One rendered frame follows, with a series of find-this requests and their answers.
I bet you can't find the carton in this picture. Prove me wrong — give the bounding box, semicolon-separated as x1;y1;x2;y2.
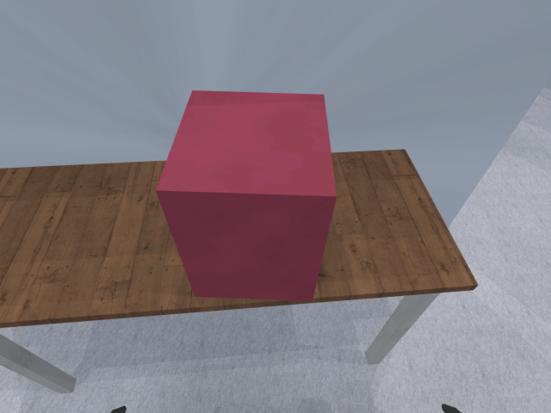
156;90;337;301

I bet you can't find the table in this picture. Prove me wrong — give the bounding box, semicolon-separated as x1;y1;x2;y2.
0;149;478;394

